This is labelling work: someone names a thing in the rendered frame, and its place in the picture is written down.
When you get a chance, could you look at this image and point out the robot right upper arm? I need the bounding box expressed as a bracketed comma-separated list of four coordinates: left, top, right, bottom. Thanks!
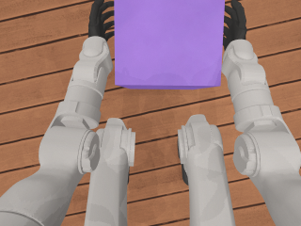
[232, 131, 301, 226]

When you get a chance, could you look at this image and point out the robot right hand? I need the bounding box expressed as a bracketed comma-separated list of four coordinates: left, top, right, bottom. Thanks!
[223, 0, 247, 51]

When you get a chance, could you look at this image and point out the robot left upper arm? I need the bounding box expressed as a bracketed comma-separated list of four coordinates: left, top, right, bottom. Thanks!
[0, 125, 101, 226]

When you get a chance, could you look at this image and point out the carton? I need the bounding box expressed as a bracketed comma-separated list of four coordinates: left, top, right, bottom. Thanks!
[114, 0, 225, 89]

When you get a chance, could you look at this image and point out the left robot forearm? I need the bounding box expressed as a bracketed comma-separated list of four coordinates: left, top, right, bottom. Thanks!
[39, 36, 114, 162]

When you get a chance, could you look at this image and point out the left robot shin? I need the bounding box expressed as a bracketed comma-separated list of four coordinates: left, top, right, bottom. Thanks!
[96, 118, 128, 148]

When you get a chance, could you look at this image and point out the right robot foot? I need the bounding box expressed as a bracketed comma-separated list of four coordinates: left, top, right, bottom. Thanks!
[177, 140, 189, 186]

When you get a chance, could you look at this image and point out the right robot forearm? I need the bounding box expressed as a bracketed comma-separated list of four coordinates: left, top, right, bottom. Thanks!
[221, 39, 301, 167]

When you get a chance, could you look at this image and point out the robot left hand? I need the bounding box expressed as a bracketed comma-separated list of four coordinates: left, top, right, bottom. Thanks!
[88, 0, 115, 41]

